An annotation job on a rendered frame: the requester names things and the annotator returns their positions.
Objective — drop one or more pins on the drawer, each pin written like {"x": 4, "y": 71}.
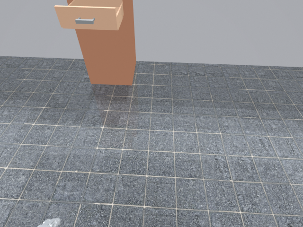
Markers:
{"x": 108, "y": 14}

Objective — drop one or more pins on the cabinet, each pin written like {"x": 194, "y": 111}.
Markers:
{"x": 109, "y": 55}

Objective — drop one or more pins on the handle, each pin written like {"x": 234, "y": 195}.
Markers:
{"x": 84, "y": 21}

